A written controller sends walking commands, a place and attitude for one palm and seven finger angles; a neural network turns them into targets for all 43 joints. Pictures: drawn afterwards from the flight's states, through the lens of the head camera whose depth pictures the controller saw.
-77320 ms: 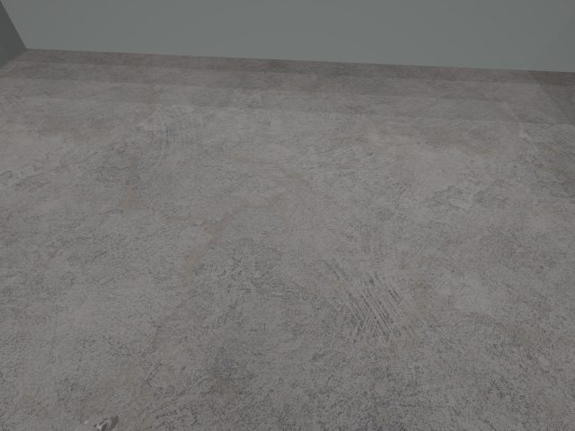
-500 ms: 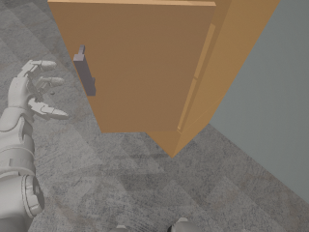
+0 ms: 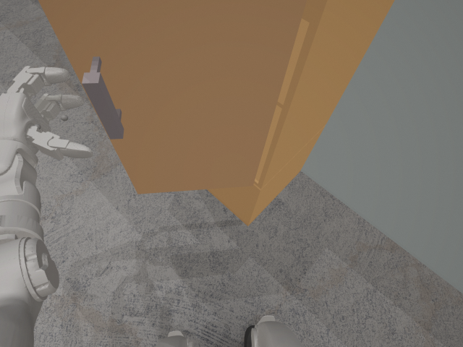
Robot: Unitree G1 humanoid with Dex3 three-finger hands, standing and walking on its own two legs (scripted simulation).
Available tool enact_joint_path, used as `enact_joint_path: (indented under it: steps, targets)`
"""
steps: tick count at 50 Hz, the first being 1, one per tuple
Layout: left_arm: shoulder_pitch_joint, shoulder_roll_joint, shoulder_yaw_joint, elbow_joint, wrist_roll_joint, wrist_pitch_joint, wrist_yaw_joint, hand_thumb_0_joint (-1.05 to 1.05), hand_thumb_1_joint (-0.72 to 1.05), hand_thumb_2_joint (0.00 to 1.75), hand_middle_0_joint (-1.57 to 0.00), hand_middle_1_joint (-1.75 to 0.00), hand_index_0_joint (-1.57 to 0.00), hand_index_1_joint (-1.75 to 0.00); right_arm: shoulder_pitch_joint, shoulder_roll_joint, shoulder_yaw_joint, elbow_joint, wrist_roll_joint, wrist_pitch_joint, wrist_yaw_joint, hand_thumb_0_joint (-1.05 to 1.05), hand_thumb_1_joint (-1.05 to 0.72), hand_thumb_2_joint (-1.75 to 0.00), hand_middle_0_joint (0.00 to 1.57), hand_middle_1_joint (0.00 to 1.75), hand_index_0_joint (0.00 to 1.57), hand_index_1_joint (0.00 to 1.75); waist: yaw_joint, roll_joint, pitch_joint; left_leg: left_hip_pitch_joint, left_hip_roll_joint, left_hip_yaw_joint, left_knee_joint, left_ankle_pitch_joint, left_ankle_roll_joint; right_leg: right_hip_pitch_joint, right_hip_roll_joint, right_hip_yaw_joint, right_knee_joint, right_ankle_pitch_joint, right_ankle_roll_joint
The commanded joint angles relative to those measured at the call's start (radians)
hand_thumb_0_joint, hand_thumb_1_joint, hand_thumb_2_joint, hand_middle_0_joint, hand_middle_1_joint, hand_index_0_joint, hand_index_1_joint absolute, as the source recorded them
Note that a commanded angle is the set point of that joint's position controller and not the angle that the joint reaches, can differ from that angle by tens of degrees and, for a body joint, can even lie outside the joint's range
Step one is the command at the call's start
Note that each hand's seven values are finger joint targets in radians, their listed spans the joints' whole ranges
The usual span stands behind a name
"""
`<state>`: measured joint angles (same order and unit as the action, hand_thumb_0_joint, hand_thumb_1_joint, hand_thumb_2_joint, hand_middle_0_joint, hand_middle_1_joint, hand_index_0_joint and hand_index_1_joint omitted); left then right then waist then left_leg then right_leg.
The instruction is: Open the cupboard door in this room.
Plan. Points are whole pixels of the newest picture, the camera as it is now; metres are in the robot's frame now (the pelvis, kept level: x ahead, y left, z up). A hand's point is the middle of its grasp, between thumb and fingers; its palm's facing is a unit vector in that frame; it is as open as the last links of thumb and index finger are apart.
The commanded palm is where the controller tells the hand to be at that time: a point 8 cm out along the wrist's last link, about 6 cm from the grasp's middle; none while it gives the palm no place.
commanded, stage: move the hooked fingers beside the handle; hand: left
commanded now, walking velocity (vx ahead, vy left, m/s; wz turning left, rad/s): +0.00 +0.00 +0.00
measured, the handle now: (107, 100) +0.52 +0.20 +0.09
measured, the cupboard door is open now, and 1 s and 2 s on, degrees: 49 49 49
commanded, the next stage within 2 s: slide the fingers in behind the handle in 0.62 s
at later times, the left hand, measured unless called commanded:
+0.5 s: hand (60, 127) +0.45 +0.26 +0.09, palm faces +0.05 -1.00 +0.01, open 14.0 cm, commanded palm +0.43 +0.30 +0.09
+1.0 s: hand (78, 121) +0.47 +0.23 +0.09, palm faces +0.03 -1.00 +0.03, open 14.0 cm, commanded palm +0.44 +0.28 +0.09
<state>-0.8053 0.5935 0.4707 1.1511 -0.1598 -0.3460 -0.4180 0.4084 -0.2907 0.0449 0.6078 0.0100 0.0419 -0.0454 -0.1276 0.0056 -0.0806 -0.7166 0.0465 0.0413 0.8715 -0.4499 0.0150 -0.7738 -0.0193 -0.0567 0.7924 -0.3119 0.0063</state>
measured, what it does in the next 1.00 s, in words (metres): stands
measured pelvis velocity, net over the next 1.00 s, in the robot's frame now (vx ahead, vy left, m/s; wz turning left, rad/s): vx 0.00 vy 0.00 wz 0.01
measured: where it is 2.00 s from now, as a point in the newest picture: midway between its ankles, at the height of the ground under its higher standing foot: outside the picture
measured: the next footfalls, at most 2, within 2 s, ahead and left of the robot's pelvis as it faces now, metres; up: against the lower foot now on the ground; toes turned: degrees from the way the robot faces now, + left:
none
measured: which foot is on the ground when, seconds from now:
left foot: down 0.00-1.00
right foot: down 0.00-1.00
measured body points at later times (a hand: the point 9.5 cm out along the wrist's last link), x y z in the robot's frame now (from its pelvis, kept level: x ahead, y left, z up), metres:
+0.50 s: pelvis +0.01 +0.00 +0.00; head +0.10 +0.02 +0.44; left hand +0.44 +0.31 +0.09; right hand +0.06 -0.26 -0.11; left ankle -0.02 +0.11 -0.70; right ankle +0.03 -0.13 -0.70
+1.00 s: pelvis +0.00 +0.00 +0.00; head +0.10 +0.02 +0.44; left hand +0.46 +0.29 +0.09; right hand +0.03 -0.27 -0.11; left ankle -0.02 +0.11 -0.70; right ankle +0.03 -0.13 -0.70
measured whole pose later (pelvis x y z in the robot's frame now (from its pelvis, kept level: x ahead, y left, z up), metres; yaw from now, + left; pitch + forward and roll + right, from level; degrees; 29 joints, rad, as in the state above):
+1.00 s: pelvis +0.00 +0.00 +0.00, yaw +0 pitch +17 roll -2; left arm -0.79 0.51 0.43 1.08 -0.17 -0.34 -0.35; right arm 0.40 -0.28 0.04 0.61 0.00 0.05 -0.03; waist -0.12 0.01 -0.09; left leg -0.73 0.04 0.03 0.90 -0.46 0.02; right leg -0.78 -0.02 -0.06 0.81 -0.32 0.01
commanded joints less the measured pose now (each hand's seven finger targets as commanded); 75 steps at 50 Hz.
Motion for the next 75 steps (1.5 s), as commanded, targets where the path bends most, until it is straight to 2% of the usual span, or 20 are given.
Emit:
enact_joint_path:
  steps: [1, 6, 10, 14, 17, 22, 24, 26, 29, 35, 37, 39, 40, 44, 49, 52, 56, 59, 66, 75]
  targets:
    - [-0.357, 0.325, 0.070, -0.213, -0.015, -0.055, 0.002, 0.00, -0.50, 0.30, -0.30, -1.20, -0.30, -1.20, 0.124, -0.176, -0.071, -0.080, 0.000, -0.017, -0.016, 0.00, -0.90, -0.90, 0.20, 0.30, 0.20, 0.30, 0.016, 0.079, -0.419, 0.128, -0.032, -0.040, -0.107, 0.358, 0.011, 0.320, 0.046, 0.036, -0.043, 0.290, -0.023]
    - [-0.390, 0.329, 0.074, -0.288, -0.017, -0.087, 0.005, 0.00, -0.50, 0.30, -0.30, -1.20, -0.30, -1.20, 0.124, -0.169, -0.075, -0.079, -0.002, -0.013, -0.014, 0.00, -0.90, -0.90, 0.20, 0.30, 0.20, 0.30, 0.014, 0.152, -0.471, 0.198, -0.027, -0.047, -0.094, 0.430, 0.004, 0.307, 0.052, 0.032, -0.031, 0.321, -0.027]
    - [-0.332, 0.300, 0.064, -0.291, -0.031, -0.072, -0.007, 0.00, -0.50, 0.30, -0.30, -1.20, -0.30, -1.20, 0.120, -0.167, -0.075, -0.081, 0.001, -0.009, -0.011, 0.00, -0.90, -0.90, 0.20, 0.30, 0.20, 0.30, 0.023, 0.152, -0.466, 0.219, -0.021, -0.051, -0.094, 0.492, 0.000, 0.305, 0.054, 0.023, -0.028, 0.348, -0.029]
    - [-0.287, 0.206, 0.003, -0.304, -0.045, -0.043, -0.007, 0.00, -0.50, 0.30, -0.30, -1.20, -0.30, -1.20, 0.110, -0.162, -0.076, -0.093, 0.005, -0.009, -0.007, 0.00, -0.90, -0.90, 0.20, 0.30, 0.20, 0.30, 0.014, 0.136, -0.411, 0.237, -0.019, -0.053, -0.102, 0.507, 0.001, 0.267, 0.058, 0.011, -0.040, 0.329, -0.029]
    - [-0.263, 0.237, 0.045, -0.309, -0.052, -0.040, 0.007, 0.00, -0.50, 0.30, -0.30, -1.20, -0.30, -1.20, 0.110, -0.165, -0.080, -0.091, 0.003, -0.008, -0.006, 0.00, -0.90, -0.90, 0.20, 0.30, 0.20, 0.30, 0.028, 0.074, -0.417, 0.204, -0.021, -0.050, -0.105, 0.486, 0.002, 0.309, 0.054, 0.013, -0.041, 0.350, -0.027]
    - [-0.311, 0.207, 0.004, -0.331, -0.032, -0.058, 0.021, 0.00, -0.50, 0.30, -0.30, -1.20, -0.30, -1.20, 0.091, -0.157, -0.074, -0.092, 0.003, -0.012, -0.005, 0.00, -0.90, -0.90, 0.20, 0.30, 0.20, 0.30, 0.017, 0.123, -0.383, 0.218, -0.023, -0.054, -0.109, 0.461, -0.003, 0.272, 0.052, 0.013, -0.039, 0.312, -0.029]
    - [-0.317, 0.230, 0.029, -0.321, -0.045, -0.068, 0.023, 0.00, -0.50, 0.30, -0.30, -1.20, -0.30, -1.20, 0.094, -0.162, -0.075, -0.093, 0.002, -0.014, -0.009, 0.00, -0.90, -0.90, 0.20, 0.30, 0.20, 0.30, 0.016, 0.070, -0.389, 0.200, -0.024, -0.054, -0.104, 0.446, 0.002, 0.300, 0.054, 0.015, -0.037, 0.321, -0.030]
    - [-0.339, 0.223, 0.017, -0.301, -0.035, -0.068, 0.019, 0.00, -0.50, 0.30, -0.30, -1.20, -0.30, -1.20, 0.083, -0.158, -0.070, -0.088, 0.003, -0.016, -0.011, 0.00, -0.90, -0.90, 0.20, 0.30, 0.20, 0.30, 0.013, 0.109, -0.385, 0.194, -0.027, -0.049, -0.104, 0.419, 0.000, 0.287, 0.050, 0.019, -0.037, 0.309, -0.028]
    - [-0.365, 0.234, 0.010, -0.273, -0.029, -0.069, 0.015, 0.00, -0.50, 0.30, -0.30, -1.20, -0.30, -1.20, 0.083, -0.161, -0.066, -0.085, 0.002, -0.019, -0.016, 0.00, -0.90, -0.90, 0.20, 0.30, 0.20, 0.30, 0.004, 0.083, -0.364, 0.170, -0.029, -0.055, -0.101, 0.385, 0.004, 0.280, 0.049, 0.019, -0.035, 0.286, -0.030]
    - [-0.386, 0.239, 0.003, -0.260, -0.027, -0.066, 0.003, 0.00, -0.50, 0.30, -0.30, -1.20, -0.30, -1.20, 0.087, -0.163, -0.064, -0.080, 0.002, -0.024, -0.015, 0.00, -0.90, -0.90, 0.20, 0.30, 0.20, 0.30, 0.006, 0.135, -0.407, 0.189, -0.026, -0.062, -0.090, 0.413, -0.005, 0.258, 0.048, 0.017, -0.021, 0.286, -0.030]
    - [-0.382, 0.227, -0.004, -0.219, -0.027, -0.053, 0.004, 0.00, -0.50, 0.30, -0.30, -1.20, -0.30, -1.20, 0.092, -0.166, -0.064, -0.075, 0.001, -0.024, -0.015, 0.00, -0.90, -0.90, 0.20, 0.30, 0.20, 0.30, -0.004, 0.090, -0.369, 0.157, -0.026, -0.060, -0.092, 0.365, -0.001, 0.244, 0.048, 0.014, -0.030, 0.257, -0.027]
    - [-0.400, 0.202, -0.022, -0.251, -0.034, -0.056, 0.005, 0.00, -0.50, 0.30, -0.30, -1.20, -0.30, -1.20, 0.096, -0.165, -0.066, -0.083, 0.000, -0.026, -0.014, 0.00, -0.90, -0.90, 0.20, 0.30, 0.20, 0.30, -0.004, 0.113, -0.393, 0.172, -0.029, -0.061, -0.089, 0.383, 0.000, 0.250, 0.050, 0.015, -0.025, 0.268, -0.031]
    - [-0.393, 0.243, 0.012, -0.270, -0.031, -0.060, 0.010, 0.00, -0.50, 0.30, -0.30, -1.20, -0.30, -1.20, 0.102, -0.170, -0.069, -0.080, -0.001, -0.025, -0.014, 0.00, -0.90, -0.90, 0.20, 0.30, 0.20, 0.30, 0.009, 0.105, -0.438, 0.182, -0.027, -0.063, -0.088, 0.394, -0.002, 0.265, 0.049, 0.018, -0.023, 0.274, -0.029]
    - [-0.412, 0.166, -0.038, -0.298, -0.031, -0.062, 0.036, 0.00, -0.50, 0.30, -0.30, -1.20, -0.30, -1.20, 0.109, -0.162, -0.073, -0.075, -0.003, -0.027, -0.007, 0.00, -0.90, -0.90, 0.20, 0.30, 0.20, 0.30, -0.004, 0.132, -0.428, 0.232, -0.022, -0.075, -0.086, 0.431, -0.008, 0.216, 0.053, 0.004, -0.021, 0.256, -0.031]
    - [-0.381, 0.230, 0.019, -0.281, -0.011, -0.055, 0.084, 0.00, -0.50, 0.30, -0.30, -1.20, -0.30, -1.20, 0.115, -0.165, -0.071, -0.080, -0.006, -0.020, -0.003, 0.00, -0.90, -0.90, 0.20, 0.30, 0.20, 0.30, 0.015, 0.081, -0.419, 0.147, -0.030, -0.061, -0.100, 0.377, 0.002, 0.295, 0.050, 0.014, -0.024, 0.274, -0.030]
    - [-0.372, 0.184, -0.021, -0.308, 0.009, -0.062, 0.091, 0.00, -0.50, 0.30, -0.30, -1.20, -0.30, -1.20, 0.116, -0.154, -0.075, -0.079, -0.005, -0.020, 0.003, 0.00, -0.90, -0.90, 0.20, 0.30, 0.20, 0.30, 0.009, 0.109, -0.431, 0.174, -0.029, -0.053, -0.098, 0.395, 0.002, 0.288, 0.050, 0.020, -0.028, 0.292, -0.027]
    - [-0.352, 0.130, -0.043, -0.323, -0.021, -0.065, 0.083, 0.00, -0.50, 0.30, -0.30, -1.20, -0.30, -1.20, 0.107, -0.153, -0.077, -0.081, -0.001, -0.021, 0.006, 0.00, -0.90, -0.90, 0.20, 0.30, 0.20, 0.30, 0.005, 0.106, -0.427, 0.196, -0.026, -0.051, -0.103, 0.402, -0.001, 0.285, 0.052, 0.016, -0.037, 0.294, -0.028]
    - [-0.339, 0.150, -0.020, -0.343, -0.029, -0.068, 0.092, 0.00, -0.50, 0.30, -0.30, -1.20, -0.30, -1.20, 0.109, -0.154, -0.078, -0.085, -0.002, -0.023, 0.005, 0.00, -0.90, -0.90, 0.20, 0.30, 0.20, 0.30, 0.021, 0.101, -0.432, 0.193, -0.029, -0.053, -0.104, 0.424, 0.000, 0.309, 0.052, 0.015, -0.030, 0.316, -0.033]
    - [-0.301, 0.101, -0.039, -0.346, -0.015, -0.068, 0.137, 0.00, -0.50, 0.30, -0.30, -1.20, -0.30, -1.20, 0.094, -0.143, -0.080, -0.087, -0.001, -0.027, 0.013, 0.00, -0.90, -0.90, 0.20, 0.30, 0.20, 0.30, 0.028, 0.064, -0.406, 0.172, -0.032, -0.044, -0.114, 0.402, 0.000, 0.325, 0.047, 0.019, -0.035, 0.322, -0.027]
    - [-0.376, 0.049, -0.091, -0.339, -0.002, -0.095, 0.159, 0.00, -0.50, 0.30, -0.30, -1.20, -0.30, -1.20, 0.071, -0.135, -0.076, -0.078, 0.002, -0.040, 0.008, 0.00, -0.90, -0.90, 0.20, 0.30, 0.20, 0.30, 0.006, 0.065, -0.384, 0.167, -0.038, -0.041, -0.113, 0.331, 0.003, 0.307, 0.043, 0.027, -0.041, 0.282, -0.025]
